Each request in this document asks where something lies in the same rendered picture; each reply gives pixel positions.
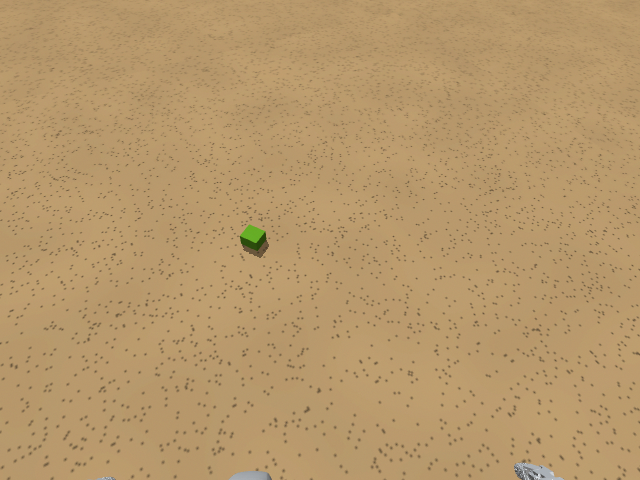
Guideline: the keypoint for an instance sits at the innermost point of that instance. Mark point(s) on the small box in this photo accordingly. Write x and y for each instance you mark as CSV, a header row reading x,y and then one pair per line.
x,y
253,237

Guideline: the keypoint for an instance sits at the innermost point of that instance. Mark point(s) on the right robot hand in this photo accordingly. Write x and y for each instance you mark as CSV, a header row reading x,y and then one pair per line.
x,y
527,471

